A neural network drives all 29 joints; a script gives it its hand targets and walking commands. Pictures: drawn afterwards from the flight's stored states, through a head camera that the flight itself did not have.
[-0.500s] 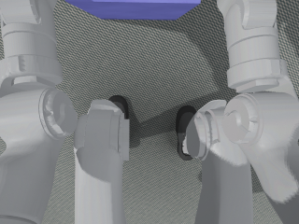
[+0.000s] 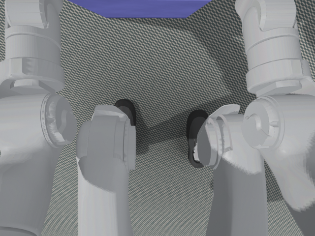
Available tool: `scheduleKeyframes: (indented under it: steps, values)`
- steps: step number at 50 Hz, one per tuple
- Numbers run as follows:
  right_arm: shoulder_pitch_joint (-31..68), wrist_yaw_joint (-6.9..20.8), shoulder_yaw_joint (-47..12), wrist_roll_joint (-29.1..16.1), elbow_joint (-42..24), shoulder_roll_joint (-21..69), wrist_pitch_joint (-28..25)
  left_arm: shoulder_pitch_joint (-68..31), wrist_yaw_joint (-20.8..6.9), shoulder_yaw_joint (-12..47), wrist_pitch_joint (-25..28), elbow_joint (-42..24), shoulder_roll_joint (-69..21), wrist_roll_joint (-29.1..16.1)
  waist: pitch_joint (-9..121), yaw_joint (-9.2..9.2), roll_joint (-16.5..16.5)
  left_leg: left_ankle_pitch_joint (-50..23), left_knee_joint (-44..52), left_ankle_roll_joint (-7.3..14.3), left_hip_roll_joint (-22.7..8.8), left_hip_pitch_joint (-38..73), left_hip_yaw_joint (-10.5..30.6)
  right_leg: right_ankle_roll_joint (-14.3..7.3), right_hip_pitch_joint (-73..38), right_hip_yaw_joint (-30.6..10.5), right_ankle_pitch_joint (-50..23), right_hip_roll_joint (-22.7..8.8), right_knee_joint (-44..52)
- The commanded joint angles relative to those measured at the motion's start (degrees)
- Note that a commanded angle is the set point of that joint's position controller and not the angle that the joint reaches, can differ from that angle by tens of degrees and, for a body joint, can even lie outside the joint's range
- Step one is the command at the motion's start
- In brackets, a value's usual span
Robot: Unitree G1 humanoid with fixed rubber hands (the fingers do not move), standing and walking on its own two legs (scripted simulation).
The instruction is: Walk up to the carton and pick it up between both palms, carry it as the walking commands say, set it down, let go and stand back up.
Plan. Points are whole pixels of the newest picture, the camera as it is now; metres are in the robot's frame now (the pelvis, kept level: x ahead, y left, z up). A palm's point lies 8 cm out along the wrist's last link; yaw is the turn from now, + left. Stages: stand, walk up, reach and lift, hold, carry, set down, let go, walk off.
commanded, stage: set down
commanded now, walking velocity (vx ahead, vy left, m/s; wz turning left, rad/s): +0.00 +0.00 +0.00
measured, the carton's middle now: out of the picture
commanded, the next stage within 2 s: let go in 1.66 s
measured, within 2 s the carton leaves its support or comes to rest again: neither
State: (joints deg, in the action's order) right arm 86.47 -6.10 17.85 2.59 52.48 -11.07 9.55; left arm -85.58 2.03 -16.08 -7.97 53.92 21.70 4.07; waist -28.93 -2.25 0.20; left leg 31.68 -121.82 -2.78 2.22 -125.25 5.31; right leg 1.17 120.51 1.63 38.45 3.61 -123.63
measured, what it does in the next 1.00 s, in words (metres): rises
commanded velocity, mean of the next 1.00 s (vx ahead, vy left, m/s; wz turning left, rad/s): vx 0.00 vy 0.00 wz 0.00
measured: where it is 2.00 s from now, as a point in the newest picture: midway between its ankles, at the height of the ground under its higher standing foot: (161, 143)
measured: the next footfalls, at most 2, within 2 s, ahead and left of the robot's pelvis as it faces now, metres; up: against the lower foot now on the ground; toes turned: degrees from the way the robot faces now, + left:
none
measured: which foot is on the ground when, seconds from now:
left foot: down 0.00-1.00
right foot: down 0.00-1.00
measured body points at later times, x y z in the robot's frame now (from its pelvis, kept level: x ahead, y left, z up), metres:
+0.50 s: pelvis +0.00 +0.00 +0.00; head +0.38 +0.03 +0.21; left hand +0.56 +0.26 -0.18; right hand +0.58 -0.12 -0.18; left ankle +0.12 +0.13 -0.36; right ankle +0.09 -0.12 -0.36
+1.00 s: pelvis -0.01 +0.00 +0.09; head +0.37 +0.03 +0.32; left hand +0.57 +0.27 -0.03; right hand +0.60 -0.11 -0.04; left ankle +0.12 +0.13 -0.36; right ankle +0.09 -0.12 -0.36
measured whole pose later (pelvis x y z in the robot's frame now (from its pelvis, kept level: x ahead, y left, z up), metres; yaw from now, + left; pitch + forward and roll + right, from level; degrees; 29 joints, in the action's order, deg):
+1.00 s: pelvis -0.01 +0.00 +0.09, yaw +0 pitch +30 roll -3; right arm 87.5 -10.9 8.2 -11.3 42.7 -18.0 22.2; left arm -85.7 4.3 -10.9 -20.9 45.2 30.5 -8.7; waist -29.8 -2.3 -1.0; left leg 29.9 -107.1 -2.8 1.3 -107.0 5.6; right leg 0.6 102.6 1.6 35.5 3.6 -108.1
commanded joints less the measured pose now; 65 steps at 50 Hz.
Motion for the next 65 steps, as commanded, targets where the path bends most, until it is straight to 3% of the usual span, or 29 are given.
scheduleKeyframes:
  steps: [1,6,14,19,21,24,29,31,36,39,44,46,47,50,51,52,56,65]
  values:
    - [20.0,-2.5,-9.2,-8.2,0.4,-13.3,-3.4,-19.8,2.7,2.6,3.9,1.9,12.8,-7.7,76.3,-4.67,-2.3,-27.5,3.3,0.5,-0.5,40.7,-7.2,2.5,-27.5,0.2,-25.2,2.4,6.3]
    - [21.1,-2.6,-12.2,-13.0,0.6,-16.0,-3.2,-21.0,3.0,3.2,4.6,0.5,17.3,-10.1,80.2,-5.39,-1.7,-27.3,2.5,1.2,-1.5,39.8,-7.4,2.2,-27.9,-1.0,-25.9,1.6,5.9]
    - [20.5,-2.6,-11.7,-13.2,0.4,-18.4,-2.8,-21.3,1.1,7.6,3.3,2.8,15.4,-14.5,81.2,-2.00,-3.9,-24.8,3.3,1.3,-1.9,41.2,-6.9,1.5,-25.9,0.0,-22.4,0.8,6.7]
    - [21.4,-4.1,-11.9,-15.0,-12.1,-19.2,-1.6,-22.3,2.1,6.4,2.1,-10.1,19.4,-14.8,105.9,-3.16,-4.3,-32.8,4.2,1.1,-1.1,54.4,-8.0,1.3,-38.2,1.1,-29.9,1.4,7.7]
    - [21.6,-5.1,-12.4,-16.3,-18.0,-20.0,-0.2,-22.1,2.9,5.6,0.6,-16.5,21.0,-15.6,115.9,-4.05,-3.0,-35.0,5.1,1.2,-0.4,59.4,-8.9,1.3,-43.5,1.7,-32.0,1.8,8.7]
    - [21.3,-5.8,-12.5,-16.8,-20.4,-20.1,2.3,-22.5,3.5,5.3,-1.9,-21.5,21.3,-16.3,119.7,-4.25,-2.7,-33.2,7.0,1.3,0.1,60.6,-10.0,1.1,-45.4,2.2,-30.2,2.0,10.5]
    - [19.1,-5.6,-11.0,-14.9,-14.7,-18.8,6.1,-20.6,2.9,4.8,-5.8,-14.9,19.6,-14.3,107.7,-3.70,-4.0,-21.1,12.5,1.5,-0.2,54.3,-10.4,0.5,-40.4,2.6,-19.8,1.4,14.8]
    - [21.1,-5.5,-9.8,-14.1,-15.6,-19.6,6.7,-21.9,2.9,4.3,-6.6,-15.0,19.4,-13.8,105.9,-3.40,-4.3,-18.4,14.5,1.5,-0.2,53.8,-10.3,0.4,-40.2,2.8,-17.6,1.5,16.3]
    - [23.5,-5.8,-8.3,-13.9,-22.3,-21.0,8.6,-24.5,3.0,5.0,-8.7,-21.7,19.6,-14.6,116.0,-2.38,-5.6,-23.1,16.9,1.3,0.9,61.3,-10.3,0.0,-44.8,3.5,-21.2,2.0,19.4]
    - [21.1,-5.8,-7.0,-12.5,-18.8,-20.3,10.1,-23.0,2.7,4.4,-10.1,-19.5,19.2,-14.1,112.4,-1.61,-6.1,-19.8,20.3,1.2,0.8,60.4,-10.0,-0.2,-44.0,3.5,-18.7,2.0,22.5]
    - [20.6,-6.1,-6.7,-12.8,-28.5,-21.2,10.9,-22.5,2.5,3.7,-11.1,-28.6,20.1,-14.9,128.9,-1.29,-6.4,-30.5,22.2,1.2,2.0,70.3,-10.0,-0.2,-52.3,3.6,-27.8,2.6,25.6]
    - [17.1,-5.9,-6.2,-11.9,-22.7,-20.4,12.2,-18.8,2.2,3.0,-12.4,-22.2,19.2,-14.2,123.2,-0.89,-5.7,-26.8,24.8,1.4,1.8,68.2,-9.9,-0.2,-50.3,3.4,-24.3,2.4,28.2]
    - [16.5,-5.9,-6.2,-11.8,-23.9,-20.0,12.4,-18.1,1.9,2.1,-12.5,-23.7,19.8,-13.6,123.7,-1.63,-5.8,-28.0,25.7,1.3,1.9,68.9,-10.0,-0.1,-51.9,3.3,-25.7,2.5,28.7]
    - [15.3,-5.8,-5.7,-11.3,-28.2,-20.1,12.4,-16.9,1.5,1.4,-12.6,-27.7,19.6,-13.9,128.7,-0.96,-4.9,-32.0,27.7,1.4,2.3,71.8,-9.9,0.2,-56.7,3.1,-30.2,2.7,31.1]
    - [15.1,-5.9,-6.1,-11.7,-30.2,-20.1,12.6,-16.4,1.4,1.2,-12.6,-29.5,20.0,-14.0,131.8,-1.57,-4.5,-34.2,28.2,1.5,2.5,73.5,-10.0,0.3,-58.8,3.0,-32.5,2.7,31.4]
    - [14.5,-6.0,-5.7,-11.4,-31.6,-20.5,12.7,-15.9,1.2,1.5,-12.8,-30.5,19.6,-14.6,133.7,-0.56,-4.3,-35.3,28.7,1.5,2.6,74.7,-10.0,0.3,-60.1,3.1,-34.0,2.8,32.1]
    - [11.8,-5.8,-6.0,-10.7,-28.3,-19.2,14.4,-13.8,0.4,0.7,-14.2,-27.4,20.0,-13.6,131.2,-0.80,-4.3,-33.9,33.0,1.6,2.9,75.6,-10.4,0.6,-62.2,2.6,-33.2,2.7,36.3]
    - [13.3,-5.2,-6.0,-10.8,-30.7,-20.1,15.4,-14.3,-0.5,0.4,-15.1,-28.2,20.9,-13.0,130.3,-1.35,-3.8,-33.2,43.1,1.9,3.0,81.8,-10.1,1.2,-71.1,1.4,-34.7,2.2,46.0]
